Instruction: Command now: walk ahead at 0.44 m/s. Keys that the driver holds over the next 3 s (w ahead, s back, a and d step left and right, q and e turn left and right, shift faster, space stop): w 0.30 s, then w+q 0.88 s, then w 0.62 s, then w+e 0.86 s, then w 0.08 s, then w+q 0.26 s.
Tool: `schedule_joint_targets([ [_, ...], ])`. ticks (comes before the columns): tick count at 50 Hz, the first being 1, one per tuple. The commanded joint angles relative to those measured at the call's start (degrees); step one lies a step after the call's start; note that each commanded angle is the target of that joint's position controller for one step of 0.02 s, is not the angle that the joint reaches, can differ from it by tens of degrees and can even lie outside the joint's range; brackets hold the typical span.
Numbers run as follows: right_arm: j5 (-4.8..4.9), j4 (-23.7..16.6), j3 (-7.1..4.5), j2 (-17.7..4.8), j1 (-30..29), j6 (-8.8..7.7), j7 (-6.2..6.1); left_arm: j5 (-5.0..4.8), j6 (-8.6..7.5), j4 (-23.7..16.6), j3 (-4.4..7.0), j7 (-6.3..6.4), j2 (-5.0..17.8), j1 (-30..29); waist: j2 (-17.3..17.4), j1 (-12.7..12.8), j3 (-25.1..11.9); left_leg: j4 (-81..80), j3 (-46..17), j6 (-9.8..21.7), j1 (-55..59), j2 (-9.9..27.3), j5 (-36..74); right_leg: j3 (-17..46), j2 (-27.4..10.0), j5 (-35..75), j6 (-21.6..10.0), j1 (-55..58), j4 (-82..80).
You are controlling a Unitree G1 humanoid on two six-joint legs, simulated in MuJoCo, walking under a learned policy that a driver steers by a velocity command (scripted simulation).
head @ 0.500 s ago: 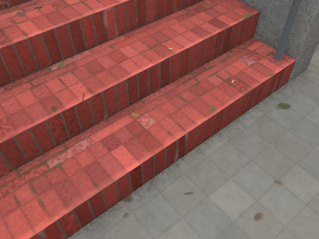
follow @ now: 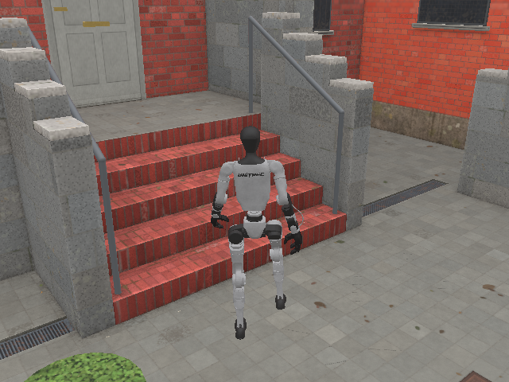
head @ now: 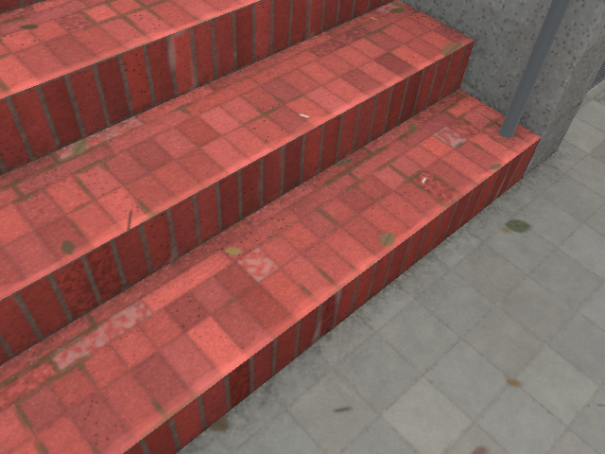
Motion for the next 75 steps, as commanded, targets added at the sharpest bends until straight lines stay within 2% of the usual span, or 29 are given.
schedule_joint_targets([
  [1, 0.05, -2.1, -1.93, -10.6, 1.3, -0.35, -0.88, -0.25, -1.19, -6.4, -0.71, -0.85, 0.3, -10.8, 7.6, -1.0, 6.1, -6.5, -6.7, 6.9, -3.1, 11.8, 14.4, -2.3, 1.6, 7.3, 1.1, -2.6, -9.9],
  [7, 0.91, -0.9, -2.66, -12.0, 1.4, 0.07, -0.88, -0.55, -2.13, -8.5, -0.38, -2.11, 2.8, -15.0, 8.3, 1.1, 7.1, -1.8, -5.6, 5.9, 2.7, 15.8, 26.4, -1.9, 3.0, 4.2, -2.8, 1.9, -17.7],
  [10, 0.28, -1.8, -3.04, -13.1, -0.9, 0.9, -1.06, -0.26, -2.03, -3.5, 2.34, -0.98, 8.2, 3.1, 9.3, 11.3, -6.2, 20.3, -2.4, 3.0, 0.4, 12.8, 52.6, -4.3, 6.9, 3.1, -7.5, 27.1, -18.6],
  [11, -0.76, -3.5, -2.09, -11.0, -0.8, 0.87, -1.26, 0.44, -1.61, -0.9, 3.26, -0.05, 11.8, 14.6, 3.5, 15.0, -15.2, 37.9, -1.6, 1.6, -13.9, 10.2, 35.7, 7.7, -3.7, 3.1, -10.9, 47.3, -15.8],
  [12, -0.39, -3.6, 0.53, -1.7, 8.6, -0.22, -0.28, 1.01, -1.6, 0.8, 3.62, -0.66, 15.3, 17.0, -15.2, 8.9, -24.9, 58.2, -3.2, -1.6, -35.0, -1.6, -14.4, 37.0, -17.6, -12.1, -20.5, 65.1, -23.5],
  [14, 2.92, -5.4, -2.15, -12.1, -3.8, -2.52, 0.52, 0.44, -1.59, 0.5, 1.5, -0.32, 7.3, 10.3, -7.2, 10.5, -10.5, 65.6, -7.7, 0.2, -45.1, 3.2, -11.6, 33.2, -14.2, -18.8, -16.0, 51.3, -32.5],
  [16, 1.68, -5.8, -2.21, -10.7, -8.0, -2.42, -0.32, 1.05, -2.06, 0.0, 0.73, -0.59, 5.1, 3.0, 1.3, 6.2, -3.3, 60.3, -5.9, -0.4, -39.6, 7.9, -2.9, 20.3, -10.4, -3.4, -13.9, 34.8, -35.7],
  [20, 1.28, -5.4, -2.03, -7.1, -5.3, 0.75, -0.92, 1.38, -3.6, 2.9, 0.43, -0.84, 3.7, 1.5, -1.4, 2.1, -1.1, 56.0, -6.6, -2.1, -33.7, 10.1, -0.3, 7.1, -7.8, 6.7, -13.6, 23.9, -40.6],
  [30, 2.19, -10.1, -1.49, -5.0, -17.1, 2.57, -1.5, 1.3, -0.2, 12.3, -1.25, 2.29, 2.2, 15.6, -0.8, 6.7, 6.3, 91.7, -9.1, -3.4, -77.5, 6.9, -11.8, 2.9, -15.8, 10.8, -13.5, 50.5, -37.9],
  [35, 2.89, -19.2, 2.64, 1.8, -29.5, 1.25, 1.01, 2.59, 1.87, 15.4, -2.31, 4.33, 2.0, 21.2, -0.3, 8.2, 10.7, 105.3, -4.3, -3.5, -97.3, 8.0, -24.1, -2.2, -14.6, 14.6, -8.0, 56.3, -32.8],
  [38, 2.19, -29.3, 6.03, 4.2, -37.9, 0.78, 2.95, 0.59, 2.83, 14.5, -2.44, 6.51, 4.7, 15.3, 0.8, 4.4, 11.2, 88.3, 4.2, -3.7, -89.1, 11.2, -21.8, -8.9, -11.2, 12.6, -4.1, 41.4, -38.3],
  [40, 1.24, -30.0, 4.86, -0.3, -31.6, -0.03, 4.14, 0.36, 1.94, 11.1, -1.1, 6.49, 11.6, 12.1, 1.4, -0.6, -2.4, 64.0, 12.6, 0.8, -36.5, 2.9, -4.5, -13.0, -8.4, 57.9, -7.3, 19.3, -41.4],
  [41, 0.98, -25.9, 2.29, -2.8, -24.2, 0.15, 3.79, 0.79, 1.17, 9.8, -1.23, 5.55, 12.6, 14.1, -5.7, -2.6, -12.4, 72.2, 17.2, 2.8, -19.6, -5.3, -3.6, -12.6, -10.8, 104.2, -10.7, 20.5, -29.6],
  [42, 0.83, -22.3, -0.11, -7.3, -9.0, 0.06, 3.32, 0.57, 1.54, 8.5, -0.23, 4.38, 17.4, 11.8, -11.9, -10.6, -20.1, 62.1, 10.8, 6.2, -13.7, -6.4, -3.6, -10.6, -11.6, 117.2, -9.0, 29.6, -14.6],
  [43, -0.43, -19.4, -2.33, -13.6, -1.2, 0.8, 2.72, -0.92, 1.01, 5.2, -0.15, 3.86, 15.9, 9.5, -7.4, -13.0, -23.9, 47.0, -8.7, 10.6, -3.0, -4.4, -0.5, -5.3, -8.0, 92.5, -4.7, 23.3, 3.9],
  [44, -2.24, -17.3, -4.57, -24.2, -0.8, 1.09, 1.63, 1.05, -0.86, 4.0, -2.57, 0.93, 5.1, 16.0, 30.4, -3.0, -31.7, 22.3, -51.4, 22.0, 8.5, 15.7, 14.4, 0.7, 10.0, -6.2, 1.0, 11.1, 31.7],
  [45, -4.13, -15.9, -2.91, -16.9, 3.5, 1.84, 0.6, 1.39, -2.87, 8.5, -1.12, -2.05, 8.9, 16.8, 19.2, -5.4, -41.7, 14.7, -59.3, 18.2, 13.3, 16.1, 7.0, 14.0, 9.8, -10.3, -1.2, 11.3, 42.0],
  [46, -2.25, -13.3, -2.63, -15.0, 3.4, 1.7, 1.04, -0.67, -2.8, 5.8, -0.74, -3.09, 7.2, 11.3, 14.2, -4.4, -30.3, 10.9, -56.2, 15.5, 4.4, 14.4, -11.9, 11.5, 9.2, -8.9, -2.0, 5.3, 46.3],
  [48, -0.31, -10.6, -1.15, -7.9, -5.4, 0.2, 2.03, 0.01, -1.92, 0.6, -2.41, -1.19, 0.8, -0.4, -0.5, 0.5, -3.6, 13.9, -43.7, 10.2, -20.4, 10.1, -19.2, 8.2, 5.3, -8.8, -3.8, -3.2, 47.0],
  [54, -0.63, -5.7, 1.76, 1.8, -2.5, 0.03, 1.34, 0.69, -1.2, -5.2, -5.89, -2.32, -5.4, -0.8, 4.5, 7.1, 0.9, 8.9, -24.4, 11.3, -23.0, 6.5, -5.6, 3.4, 2.5, -11.4, -6.4, -23.6, 66.4],
  [58, 0.41, -8.5, 1.09, -2.2, -6.0, 0.81, 0.39, 3.75, -2.35, -9.3, -7.03, -1.4, -3.8, -8.8, 0.7, 5.7, -0.1, 4.3, -17.2, 9.8, -33.1, 2.6, 3.0, -4.8, 1.7, 7.8, -2.0, -17.2, 40.5],
  [62, -1.41, -1.8, 1.35, -2.9, 8.9, 2.31, 0.53, -0.73, -2.32, -8.0, -8.14, -0.31, -8.2, -6.9, 9.9, 0.0, 1.0, 9.3, -26.6, 13.8, -0.6, 12.2, 2.1, -2.9, 0.8, -10.7, 0.6, -56.0, 74.4],
  [66, 0.11, 1.9, 1.97, 0.3, 15.6, 4.88, -0.89, 0.64, -4.77, -21.2, -11.86, -1.93, -13.9, -31.3, 10.3, -5.1, 8.7, 2.3, -25.9, 8.8, -1.5, 12.6, 4.0, -7.6, -1.0, -15.8, 0.4, -64.0, 60.5],
  [68, 1.45, 1.3, 1.24, -2.0, 12.6, 4.92, -2.85, 2.35, -4.46, -24.4, -12.97, -2.7, -14.2, -33.3, 9.4, -2.4, 5.3, -15.6, -21.8, 10.9, -22.0, 14.0, 8.8, -11.5, -2.0, -7.9, -1.1, -28.8, 39.7],
  [71, -0.25, 1.3, 0.29, -10.0, 2.1, 1.61, -2.41, 0.97, -3.97, -15.4, -4.65, -0.67, 2.2, -1.9, 20.6, 16.1, -18.6, 4.3, -7.1, 8.6, -10.2, 9.5, 102.2, -14.2, 9.1, -8.9, -4.8, 20.3, 26.1],
  [72, -0.26, 1.1, -1.53, -15.2, -0.4, 1.18, -2.44, 1.43, -3.15, -12.0, -3.03, -0.12, 6.7, 7.9, 22.8, 20.5, -20.8, 17.3, -10.8, 6.7, -1.4, 12.1, 111.4, -4.1, 7.5, -12.4, -6.9, 21.5, 11.9],
  [73, -1.5, -0.1, -1.63, -13.9, -1.2, 0.36, -2.25, 2.98, -2.13, -8.3, -1.74, -0.02, 10.1, 17.4, 14.4, 20.8, -24.8, 31.5, -14.5, 6.9, -6.3, 12.3, 95.8, 10.5, 1.2, -15.0, -9.4, 33.3, 4.5],
  [74, -0.89, 0.3, 0.36, -1.0, 5.2, -0.32, 0.13, 5.49, -1.37, -1.0, -0.76, -0.07, 12.9, 24.0, -23.8, 13.4, -28.6, 57.0, -14.9, 4.2, -25.1, -5.6, 27.0, 44.6, -13.3, -13.4, -19.4, 47.0, -22.1],
  [75, -3.72, 1.2, 0.33, -1.4, 4.2, -1.79, 3.42, 5.08, -0.1, 0.2, -1.94, 1.24, 6.2, 24.3, -17.8, 14.4, -32.1, 79.5, -23.6, 3.9, -29.5, -8.4, 9.4, 64.5, -16.4, -26.5, -18.8, 45.6, -33.2],
])
Next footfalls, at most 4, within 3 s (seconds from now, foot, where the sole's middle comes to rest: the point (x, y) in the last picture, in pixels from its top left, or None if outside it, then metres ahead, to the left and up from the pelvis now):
0.22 right None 0.31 -0.14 -0.79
0.84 left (194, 342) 0.69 0.17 -0.61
1.44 right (186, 137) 1.15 0.20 -0.44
2.00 left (59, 38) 1.28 0.48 -0.26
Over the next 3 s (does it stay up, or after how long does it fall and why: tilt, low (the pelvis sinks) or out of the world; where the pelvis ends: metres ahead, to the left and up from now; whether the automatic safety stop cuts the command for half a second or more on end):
stays up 1.78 0.34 0.69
